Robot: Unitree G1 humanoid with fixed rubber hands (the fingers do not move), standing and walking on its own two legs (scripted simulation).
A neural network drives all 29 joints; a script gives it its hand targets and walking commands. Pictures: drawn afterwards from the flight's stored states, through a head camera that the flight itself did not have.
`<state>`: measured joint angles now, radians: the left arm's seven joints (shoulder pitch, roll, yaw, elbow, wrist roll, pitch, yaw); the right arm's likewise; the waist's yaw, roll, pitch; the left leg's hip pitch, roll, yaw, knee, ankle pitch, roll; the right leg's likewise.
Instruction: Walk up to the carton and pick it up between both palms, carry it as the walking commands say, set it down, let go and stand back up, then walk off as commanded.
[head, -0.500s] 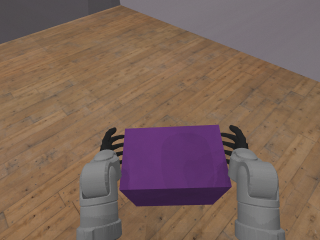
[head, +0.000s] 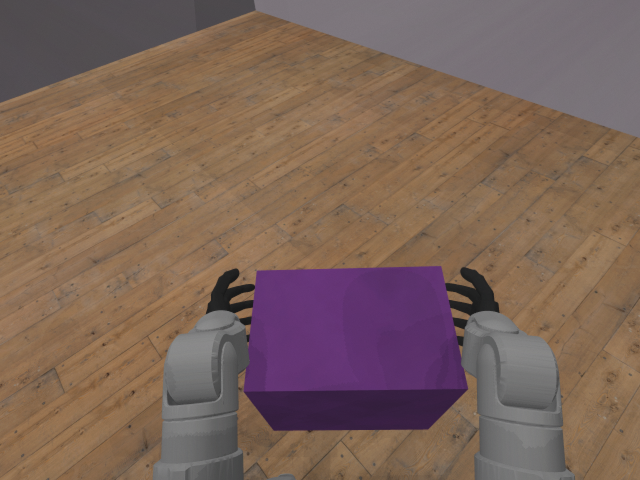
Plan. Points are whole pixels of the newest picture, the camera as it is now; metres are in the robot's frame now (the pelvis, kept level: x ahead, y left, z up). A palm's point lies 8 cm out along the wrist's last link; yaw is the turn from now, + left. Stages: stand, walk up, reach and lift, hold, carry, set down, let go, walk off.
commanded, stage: carry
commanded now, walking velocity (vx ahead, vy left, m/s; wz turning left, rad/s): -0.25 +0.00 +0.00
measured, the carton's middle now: (349, 356) +0.29 -0.01 -0.02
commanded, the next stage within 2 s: none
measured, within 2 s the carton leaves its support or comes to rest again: neither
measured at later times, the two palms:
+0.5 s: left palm out of the picture +0.10 +0.21 +0.09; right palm (457, 469) +0.13 -0.09 +0.09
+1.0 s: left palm out of the picture +0.05 +0.16 +0.08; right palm out of the picture +0.05 -0.14 +0.09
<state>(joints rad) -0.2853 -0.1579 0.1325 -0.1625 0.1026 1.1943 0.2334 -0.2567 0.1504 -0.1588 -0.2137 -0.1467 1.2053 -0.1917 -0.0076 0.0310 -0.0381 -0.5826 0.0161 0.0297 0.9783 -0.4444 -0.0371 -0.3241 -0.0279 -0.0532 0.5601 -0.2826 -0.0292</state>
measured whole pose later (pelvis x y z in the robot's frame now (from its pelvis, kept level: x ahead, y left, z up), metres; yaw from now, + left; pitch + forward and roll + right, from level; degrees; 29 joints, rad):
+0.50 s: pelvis -0.17 +0.03 +0.00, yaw +2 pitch +3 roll -1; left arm -0.27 -0.15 0.14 -0.23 0.10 1.21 0.26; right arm -0.30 0.16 -0.16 -0.18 -0.17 1.18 -0.15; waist 0.04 -0.01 -0.08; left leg -0.35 0.03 0.06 0.53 -0.24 0.03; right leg -0.42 -0.03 -0.03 0.80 -0.46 0.04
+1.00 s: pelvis -0.23 +0.01 +0.00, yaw +1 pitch +2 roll +0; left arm -0.28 -0.16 0.16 -0.09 0.15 1.18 0.20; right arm -0.29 0.16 -0.16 -0.11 -0.14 1.19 -0.21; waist -0.01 0.01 -0.12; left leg -0.40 0.05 0.08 0.47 -0.11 0.00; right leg -0.32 -0.01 -0.06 0.54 -0.25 -0.01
